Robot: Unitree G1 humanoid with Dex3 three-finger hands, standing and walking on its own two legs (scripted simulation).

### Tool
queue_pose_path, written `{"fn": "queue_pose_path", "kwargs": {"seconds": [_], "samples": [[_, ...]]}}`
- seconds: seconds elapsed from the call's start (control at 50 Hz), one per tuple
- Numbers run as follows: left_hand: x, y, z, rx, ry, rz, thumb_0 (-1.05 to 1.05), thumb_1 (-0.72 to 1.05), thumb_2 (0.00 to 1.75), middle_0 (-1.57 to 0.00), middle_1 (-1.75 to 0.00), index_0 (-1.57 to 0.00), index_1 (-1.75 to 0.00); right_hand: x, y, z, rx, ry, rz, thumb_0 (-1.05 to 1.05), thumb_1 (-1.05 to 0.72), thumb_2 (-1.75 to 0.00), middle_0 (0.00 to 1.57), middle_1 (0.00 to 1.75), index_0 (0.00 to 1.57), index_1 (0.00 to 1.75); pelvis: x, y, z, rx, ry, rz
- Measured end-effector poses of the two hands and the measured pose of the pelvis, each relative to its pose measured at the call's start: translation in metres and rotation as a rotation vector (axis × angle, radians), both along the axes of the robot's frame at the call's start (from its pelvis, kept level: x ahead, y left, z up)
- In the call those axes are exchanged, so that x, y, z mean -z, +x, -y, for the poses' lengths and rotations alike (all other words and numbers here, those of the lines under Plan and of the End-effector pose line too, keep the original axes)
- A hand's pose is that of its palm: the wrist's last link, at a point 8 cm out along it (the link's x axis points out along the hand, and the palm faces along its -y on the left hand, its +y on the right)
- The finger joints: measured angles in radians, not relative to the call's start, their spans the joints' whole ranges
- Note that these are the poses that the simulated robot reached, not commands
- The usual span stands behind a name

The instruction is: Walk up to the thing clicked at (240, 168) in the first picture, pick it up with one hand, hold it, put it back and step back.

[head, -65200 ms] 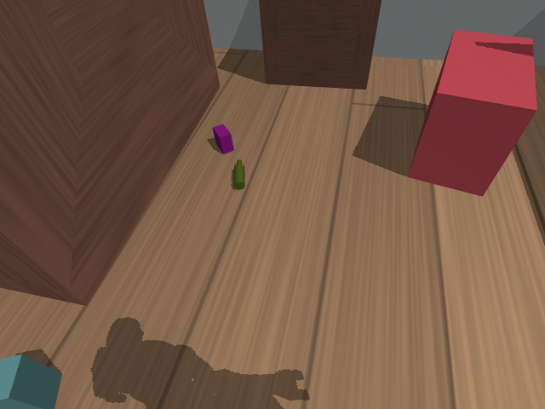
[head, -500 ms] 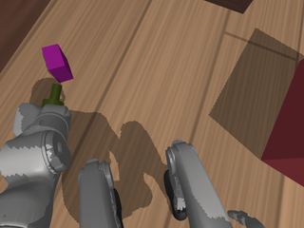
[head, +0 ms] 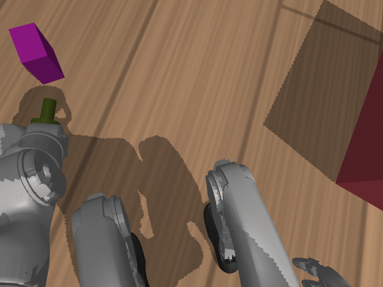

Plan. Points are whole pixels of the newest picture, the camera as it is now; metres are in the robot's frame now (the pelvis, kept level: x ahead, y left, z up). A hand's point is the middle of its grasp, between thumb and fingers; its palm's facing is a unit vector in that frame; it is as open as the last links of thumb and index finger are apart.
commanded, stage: crouch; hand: left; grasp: from above
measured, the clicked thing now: (43, 139) +0.47 +0.27 -0.17
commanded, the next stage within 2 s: lower in 0.36 s
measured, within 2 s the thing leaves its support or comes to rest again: rests again in 1.42 s
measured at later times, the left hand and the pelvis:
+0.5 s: hand (43, 150) +0.45 +0.28 -0.19, palm faces -0.05 -0.47 -0.88, open 8.7 cm; pelvis -0.01 +0.01 -0.03, yaw -3 degrees
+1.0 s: hand (59, 155) +0.45 +0.26 -0.26, palm faces -0.05 -0.48 -0.88, open 8.7 cm; pelvis -0.01 +0.01 -0.04, yaw -5 degrees
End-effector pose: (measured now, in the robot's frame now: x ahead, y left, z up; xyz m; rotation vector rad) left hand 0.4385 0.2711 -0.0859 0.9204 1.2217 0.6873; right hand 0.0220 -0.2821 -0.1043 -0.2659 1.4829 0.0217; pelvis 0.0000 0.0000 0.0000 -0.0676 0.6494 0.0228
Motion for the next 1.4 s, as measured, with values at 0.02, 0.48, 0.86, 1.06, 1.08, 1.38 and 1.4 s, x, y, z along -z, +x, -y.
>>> {"fn": "queue_pose_path", "kwargs": {"seconds": [0.02, 0.48, 0.86, 1.06, 1.08, 1.38, 1.4], "samples": [[0.003, 0.0, 0.0, -0.003, -0.001, -0.003, 0.0, 0.15, 0.37, -0.9, -0.3, -0.89, -0.34, 0.002, -0.002, 0.0, -0.001, 0.002, -0.007, 0.0, -0.91, -0.91, 0.2, 0.3, 0.2, 0.3, 0.002, -0.001, 0.0, 0.0, -0.001, 0.004], [0.048, 0.013, -0.011, -0.002, 0.007, -0.01, 0.0, 0.14, 0.41, -0.86, -0.36, -0.85, -0.4, 0.013, -0.047, -0.009, -0.002, 0.05, -0.113, 0.0, -0.92, -0.91, 0.2, 0.3, 0.2, 0.3, 0.031, -0.007, -0.006, 0.007, -0.052, 0.078], [0.094, 0.009, -0.004, -0.004, -0.009, -0.049, 0.0, 0.17, 0.39, -0.85, -0.35, -0.84, -0.39, -0.008, -0.055, -0.009, -0.075, 0.062, -0.169, 0.0, -0.91, -0.9, 0.2, 0.3, 0.2, 0.3, 0.033, -0.011, -0.008, 0.018, -0.09, 0.117], [0.119, 0.009, 0.003, -0.077, -0.016, -0.025, 0.0, 0.17, 0.4, -0.85, -0.31, -0.84, -0.36, -0.009, -0.057, -0.015, -0.121, 0.104, -0.203, 0.0, -0.91, -0.9, 0.2, 0.3, 0.2, 0.3, 0.038, -0.009, -0.01, 0.016, -0.105, 0.157], [0.122, 0.009, 0.005, -0.088, -0.024, -0.025, 0.0, 0.18, 0.39, -0.85, -0.31, -0.84, -0.36, -0.009, -0.057, -0.016, -0.126, 0.108, -0.205, 0.0, -0.91, -0.91, 0.19, 0.3, 0.2, 0.3, 0.039, -0.009, -0.01, 0.016, -0.107, 0.161], [0.15, 0.018, -0.003, -0.072, -0.006, -0.02, 0.0, 0.19, 0.37, -0.85, -0.33, -0.84, -0.37, 0.005, -0.037, -0.026, -0.18, 0.144, -0.198, 0.0, -0.91, -0.91, 0.19, 0.3, 0.19, 0.3, 0.053, -0.004, -0.014, 0.014, -0.134, 0.178], [0.151, 0.017, -0.005, -0.084, -0.007, -0.02, 0.0, 0.19, 0.37, -0.84, -0.33, -0.83, -0.37, 0.005, -0.035, -0.026, -0.183, 0.146, -0.197, 0.0, -0.91, -0.91, 0.19, 0.3, 0.19, 0.3, 0.053, -0.003, -0.014, 0.015, -0.134, 0.178]]}}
